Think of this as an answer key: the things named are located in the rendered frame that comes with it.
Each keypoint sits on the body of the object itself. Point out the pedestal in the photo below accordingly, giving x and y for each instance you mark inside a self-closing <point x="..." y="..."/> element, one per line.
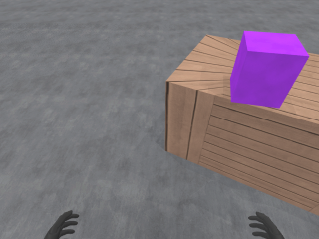
<point x="273" y="150"/>

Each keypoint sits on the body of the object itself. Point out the robot right hand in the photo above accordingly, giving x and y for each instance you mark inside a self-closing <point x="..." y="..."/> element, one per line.
<point x="271" y="231"/>

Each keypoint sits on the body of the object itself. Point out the carton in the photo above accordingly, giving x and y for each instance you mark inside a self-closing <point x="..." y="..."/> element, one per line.
<point x="267" y="65"/>

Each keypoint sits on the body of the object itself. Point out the robot left hand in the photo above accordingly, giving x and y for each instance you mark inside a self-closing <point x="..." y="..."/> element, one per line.
<point x="55" y="232"/>

